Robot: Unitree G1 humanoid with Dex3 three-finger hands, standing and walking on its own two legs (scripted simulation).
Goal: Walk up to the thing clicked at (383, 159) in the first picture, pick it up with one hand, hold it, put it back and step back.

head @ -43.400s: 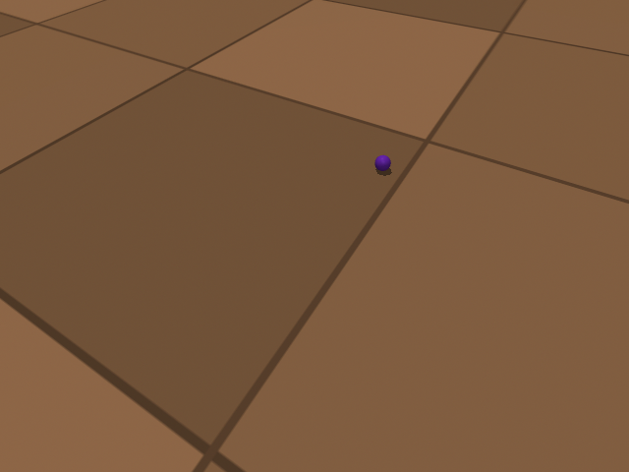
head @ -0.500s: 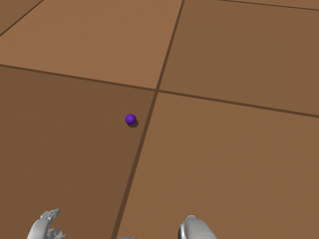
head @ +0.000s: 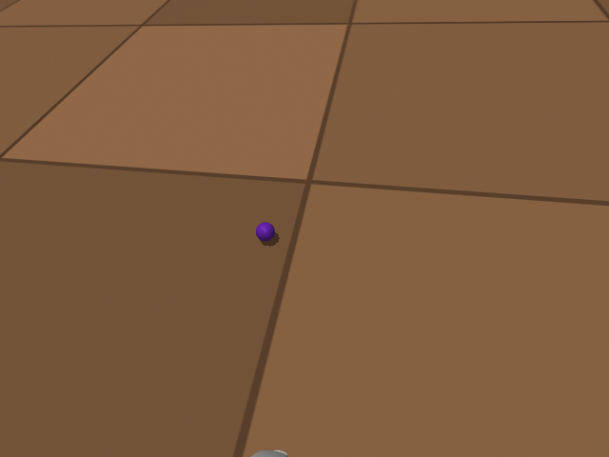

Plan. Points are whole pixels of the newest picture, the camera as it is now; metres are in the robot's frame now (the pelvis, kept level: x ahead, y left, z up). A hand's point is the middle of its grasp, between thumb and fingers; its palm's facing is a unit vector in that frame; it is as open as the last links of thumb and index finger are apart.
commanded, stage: step back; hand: left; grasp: from above
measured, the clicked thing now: (265, 231) +1.07 +0.28 -0.73
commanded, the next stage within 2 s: stand in 0.96 s
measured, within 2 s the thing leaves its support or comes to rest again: neither
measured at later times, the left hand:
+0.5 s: hand out of the picture +0.08 +0.26 -0.15, palm faces +0.03 -0.92 -0.38, open 7.4 cm
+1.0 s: hand out of the picture +0.14 +0.29 -0.15, palm faces +0.07 -0.93 -0.36, open 7.4 cm
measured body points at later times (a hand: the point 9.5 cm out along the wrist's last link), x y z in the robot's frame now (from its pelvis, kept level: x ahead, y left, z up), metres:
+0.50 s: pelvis +0.01 -0.01 -0.01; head +0.02 -0.02 +0.44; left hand +0.08 +0.30 -0.12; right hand +0.07 -0.33 -0.14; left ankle -0.03 +0.13 -0.72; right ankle +0.05 -0.12 -0.73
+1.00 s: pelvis +0.05 +0.02 +0.00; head +0.07 +0.03 +0.45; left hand +0.13 +0.33 -0.12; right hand +0.17 -0.28 -0.12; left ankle +0.03 +0.14 -0.73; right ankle +0.05 -0.12 -0.73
